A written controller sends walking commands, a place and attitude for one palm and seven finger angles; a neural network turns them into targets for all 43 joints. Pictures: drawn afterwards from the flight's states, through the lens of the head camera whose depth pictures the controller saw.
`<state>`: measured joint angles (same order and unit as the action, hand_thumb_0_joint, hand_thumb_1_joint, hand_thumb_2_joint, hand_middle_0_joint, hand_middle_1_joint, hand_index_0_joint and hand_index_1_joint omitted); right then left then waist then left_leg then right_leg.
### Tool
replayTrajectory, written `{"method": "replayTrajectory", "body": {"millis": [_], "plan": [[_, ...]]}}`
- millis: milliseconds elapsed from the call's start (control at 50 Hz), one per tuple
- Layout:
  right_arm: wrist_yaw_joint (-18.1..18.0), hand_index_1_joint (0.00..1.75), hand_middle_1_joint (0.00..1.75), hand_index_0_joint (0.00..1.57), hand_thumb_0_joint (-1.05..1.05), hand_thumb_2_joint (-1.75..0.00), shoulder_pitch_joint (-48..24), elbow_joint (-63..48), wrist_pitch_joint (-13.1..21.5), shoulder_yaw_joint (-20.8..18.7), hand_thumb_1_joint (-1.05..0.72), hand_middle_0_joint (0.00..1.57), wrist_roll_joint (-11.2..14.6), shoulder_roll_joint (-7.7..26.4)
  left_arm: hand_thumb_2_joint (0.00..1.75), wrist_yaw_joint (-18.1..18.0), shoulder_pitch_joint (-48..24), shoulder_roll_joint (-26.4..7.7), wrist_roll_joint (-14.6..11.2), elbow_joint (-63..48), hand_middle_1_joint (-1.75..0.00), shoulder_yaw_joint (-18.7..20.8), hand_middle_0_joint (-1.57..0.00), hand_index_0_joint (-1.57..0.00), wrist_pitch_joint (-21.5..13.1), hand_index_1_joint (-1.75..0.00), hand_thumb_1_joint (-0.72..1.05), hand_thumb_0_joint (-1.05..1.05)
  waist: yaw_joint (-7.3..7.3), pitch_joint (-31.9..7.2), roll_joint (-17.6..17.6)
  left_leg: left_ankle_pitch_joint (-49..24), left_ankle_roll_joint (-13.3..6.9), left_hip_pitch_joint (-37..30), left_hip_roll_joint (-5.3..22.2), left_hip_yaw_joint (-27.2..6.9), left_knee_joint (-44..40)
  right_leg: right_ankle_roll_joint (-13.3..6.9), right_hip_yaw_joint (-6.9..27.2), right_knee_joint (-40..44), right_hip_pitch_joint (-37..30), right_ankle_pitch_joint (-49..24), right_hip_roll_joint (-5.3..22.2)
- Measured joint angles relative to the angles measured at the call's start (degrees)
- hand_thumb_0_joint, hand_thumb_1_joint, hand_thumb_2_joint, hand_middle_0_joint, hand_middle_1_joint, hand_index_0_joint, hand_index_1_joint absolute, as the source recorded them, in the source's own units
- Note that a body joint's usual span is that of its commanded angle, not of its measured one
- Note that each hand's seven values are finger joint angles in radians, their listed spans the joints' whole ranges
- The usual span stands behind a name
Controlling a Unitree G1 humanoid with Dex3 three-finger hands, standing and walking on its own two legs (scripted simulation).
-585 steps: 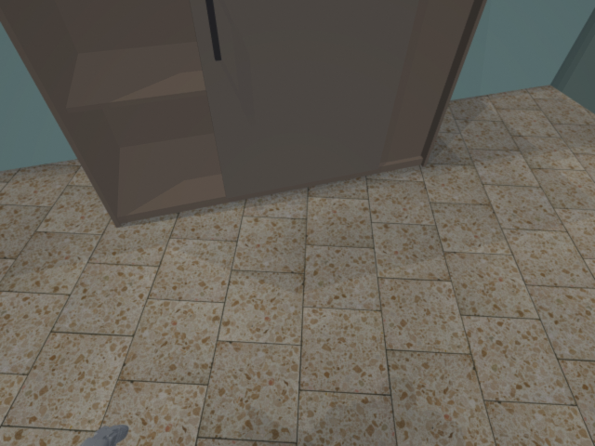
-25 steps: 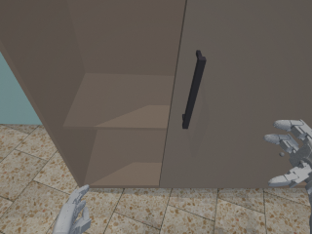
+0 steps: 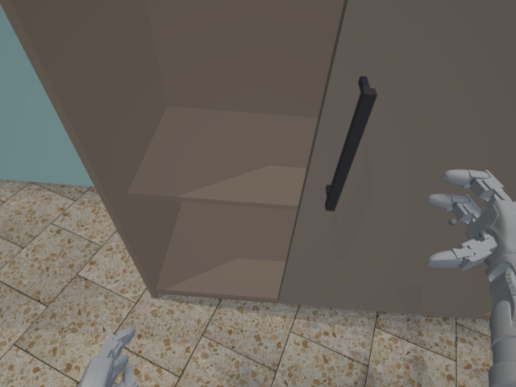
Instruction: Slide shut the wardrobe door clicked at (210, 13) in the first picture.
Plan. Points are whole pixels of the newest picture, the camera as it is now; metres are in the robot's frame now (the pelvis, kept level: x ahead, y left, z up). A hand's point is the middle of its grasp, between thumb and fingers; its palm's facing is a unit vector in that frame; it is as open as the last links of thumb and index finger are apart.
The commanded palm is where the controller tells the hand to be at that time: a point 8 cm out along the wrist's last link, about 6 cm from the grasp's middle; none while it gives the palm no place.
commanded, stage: move the hooked fingers beside the handle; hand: right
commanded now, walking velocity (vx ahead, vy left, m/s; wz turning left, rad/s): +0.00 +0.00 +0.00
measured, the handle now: (344, 152) +0.51 -0.12 +0.09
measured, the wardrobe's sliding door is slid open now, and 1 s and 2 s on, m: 0.48 0.48 0.48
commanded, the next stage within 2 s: feel for the door with the fingertips in 1.92 s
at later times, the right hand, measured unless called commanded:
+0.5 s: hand (421, 191) +0.41 -0.22 +0.12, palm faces +0.00 +1.00 -0.01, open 14.0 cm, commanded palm +0.39 -0.27 +0.11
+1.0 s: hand (393, 168) +0.46 -0.19 +0.11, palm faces +0.02 +1.00 -0.01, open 14.0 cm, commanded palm +0.44 -0.24 +0.11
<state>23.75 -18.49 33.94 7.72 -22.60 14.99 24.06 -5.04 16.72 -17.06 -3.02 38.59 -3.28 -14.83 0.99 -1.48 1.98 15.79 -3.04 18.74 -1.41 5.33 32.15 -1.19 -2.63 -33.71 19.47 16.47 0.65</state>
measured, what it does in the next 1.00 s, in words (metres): stands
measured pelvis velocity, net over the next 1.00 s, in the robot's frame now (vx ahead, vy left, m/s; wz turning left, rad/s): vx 0.01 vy -0.02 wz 0.01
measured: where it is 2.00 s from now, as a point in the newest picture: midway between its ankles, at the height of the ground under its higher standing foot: outside the picture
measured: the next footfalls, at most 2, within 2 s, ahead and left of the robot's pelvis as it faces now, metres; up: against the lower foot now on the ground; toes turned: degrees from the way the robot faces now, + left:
none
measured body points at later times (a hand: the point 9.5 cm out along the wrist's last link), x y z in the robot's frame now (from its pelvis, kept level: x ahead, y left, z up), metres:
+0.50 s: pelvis +0.01 -0.02 +0.00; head +0.03 -0.02 +0.45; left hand +0.12 +0.23 -0.10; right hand +0.40 -0.28 +0.12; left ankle +0.01 +0.08 -0.73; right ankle +0.01 -0.11 -0.73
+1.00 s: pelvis +0.01 -0.02 -0.01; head +0.05 -0.02 +0.44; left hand +0.06 +0.24 -0.12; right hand +0.45 -0.25 +0.12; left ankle +0.01 +0.08 -0.73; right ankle +0.01 -0.11 -0.73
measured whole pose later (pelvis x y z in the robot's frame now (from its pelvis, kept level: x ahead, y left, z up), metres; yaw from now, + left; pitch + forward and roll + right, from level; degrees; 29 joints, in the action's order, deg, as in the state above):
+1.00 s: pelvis +0.01 -0.02 -0.01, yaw +1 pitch +8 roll +1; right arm 10.6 -42.1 57.3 15.2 -17.4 7.7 20.5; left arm -0.8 21.3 -16.0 -1.1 40.2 -2.0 -6.4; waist 4.9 -3.3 1.3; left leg 17.1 -1.6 26.3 -0.5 4.1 35.7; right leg -2.6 -3.8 -37.6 26.9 18.5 -0.1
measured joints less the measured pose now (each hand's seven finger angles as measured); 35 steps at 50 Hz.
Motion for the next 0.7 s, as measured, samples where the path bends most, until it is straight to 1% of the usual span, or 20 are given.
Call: {"method": "replayTrajectory", "body": {"millis": [120, 260, 340, 520, 620, 700], "plan": [[-1.13, 1.20, 1.20, 0.30, -0.01, -0.30, -2.01, 1.95, 0.46, 0.62, 0.50, 0.30, -0.67, -0.22, 0.89, 0.42, 1.00, 0.10, 0.04, -0.08, -0.30, 0.27, -0.20, -0.21, 0.90, -0.30, 0.90, 0.02, 0.47, -0.31, -0.10, 0.16, 0.26, 0.80, 0.11, -0.30, 0.26, -0.26, -0.28, -0.32, 0.75, 0.32, -0.10], [-2.95, 1.20, 1.20, 0.30, -0.01, -0.30, -4.45, 3.40, 1.11, 2.00, 0.50, 0.30, -1.35, -1.52, 0.89, 1.02, 1.33, 0.56, 0.30, -0.05, -0.30, 0.24, -0.20, -0.21, 1.99, -0.30, 0.90, 0.02, 0.73, -0.92, -0.31, 0.31, 0.73, 1.38, 0.46, -0.62, 0.38, -0.72, -0.58, -0.39, 1.26, 0.56, -0.45], [-4.14, 1.20, 1.20, 0.30, -0.01, -0.30, -6.54, 5.61, 1.12, 2.71, 0.50, 0.30, -2.23, -1.71, 0.89, 1.32, 1.18, 0.84, 0.38, -0.41, -0.30, 0.13, -0.20, -0.21, 2.69, -0.30, 0.90, 0.01, 1.02, -0.92, -0.46, 0.42, 0.97, 1.88, 0.64, -0.66, 0.62, -0.95, -0.62, -0.76, 1.84, 0.76, -0.62], [-7.35, 1.20, 1.20, 0.30, -0.01, -0.30, -11.57, 8.63, 2.58, 5.69, 0.50, 0.30, -3.65, -3.70, 0.89, 2.16, 1.52, 1.26, 0.80, 0.10, -0.30, 0.33, -0.20, -0.21, 4.10, -0.30, 0.90, 0.01, 1.26, -1.21, -0.67, 0.61, 1.56, 2.71, 1.21, -0.69, 0.88, -1.44, -0.63, -1.12, 2.79, 1.00, -1.19], [-9.26, 1.20, 1.20, 0.30, -0.01, -0.30, -14.31, 12.17, 2.67, 5.81, 0.50, 0.30, -4.83, -3.91, 0.89, 2.79, 1.70, 1.48, 1.05, 0.13, -0.30, 0.30, -0.20, -0.21, 5.34, -0.30, 0.90, 0.01, 1.92, -1.38, -0.85, 0.75, 1.72, 3.61, 1.30, -0.96, 1.31, -1.62, -0.89, -1.47, 3.58, 1.21, -1.25], [-10.51, 1.20, 1.20, 0.30, -0.01, -0.30, -15.74, 13.83, 3.78, 5.55, 0.50, 0.30, -5.42, -3.82, 0.89, 3.11, 2.32, 1.58, 1.29, 0.21, -0.30, 0.54, -0.20, -0.21, 6.08, -0.30, 0.90, 0.01, 2.33, -1.36, -0.91, 0.83, 1.77, 4.28, 1.24, -1.18, 1.61, -1.65, -1.11, -1.78, 4.18, 1.39, -1.18]]}}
